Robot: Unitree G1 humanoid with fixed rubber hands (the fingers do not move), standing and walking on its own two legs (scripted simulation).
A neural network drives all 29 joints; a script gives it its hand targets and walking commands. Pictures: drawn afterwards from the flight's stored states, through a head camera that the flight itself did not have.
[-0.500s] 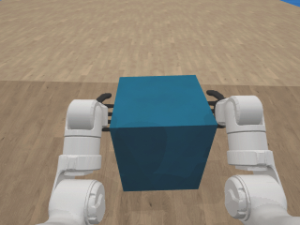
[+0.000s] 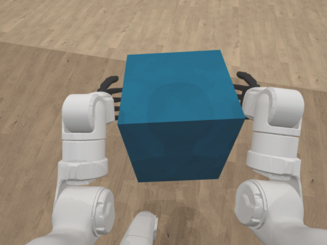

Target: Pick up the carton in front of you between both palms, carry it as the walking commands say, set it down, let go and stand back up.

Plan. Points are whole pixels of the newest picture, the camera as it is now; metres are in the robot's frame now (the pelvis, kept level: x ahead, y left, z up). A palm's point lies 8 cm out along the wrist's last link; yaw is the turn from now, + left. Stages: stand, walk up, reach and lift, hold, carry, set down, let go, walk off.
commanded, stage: carry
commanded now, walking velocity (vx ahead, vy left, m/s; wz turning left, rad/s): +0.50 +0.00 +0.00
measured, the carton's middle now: (176, 121) +0.40 +0.05 +0.07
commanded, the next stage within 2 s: none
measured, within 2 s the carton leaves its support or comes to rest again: neither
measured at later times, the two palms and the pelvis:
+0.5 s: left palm out of the picture +0.76 +0.10 +0.25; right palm out of the picture +0.71 -0.19 +0.25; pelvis +0.35 +0.01 +0.06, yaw -3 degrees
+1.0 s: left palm out of the picture +1.08 +0.14 +0.29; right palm out of the picture +1.06 -0.16 +0.28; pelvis +0.68 +0.00 +0.12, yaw -2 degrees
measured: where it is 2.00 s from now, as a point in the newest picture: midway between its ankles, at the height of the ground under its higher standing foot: (197, 67)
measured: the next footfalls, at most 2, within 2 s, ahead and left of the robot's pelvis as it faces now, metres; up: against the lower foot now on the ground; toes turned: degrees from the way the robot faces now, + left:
left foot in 0.14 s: +0.32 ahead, +0.12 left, +0.04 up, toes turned +5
right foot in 0.52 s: +0.55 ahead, -0.11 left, +0.09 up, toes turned -10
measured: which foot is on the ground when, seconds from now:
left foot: up 0.00-0.12, down 0.14-0.52, up 0.54-0.88, down 0.90-1.00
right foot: down 0.00-0.18, up 0.20-0.50, down 0.52-0.90, up 0.92-1.00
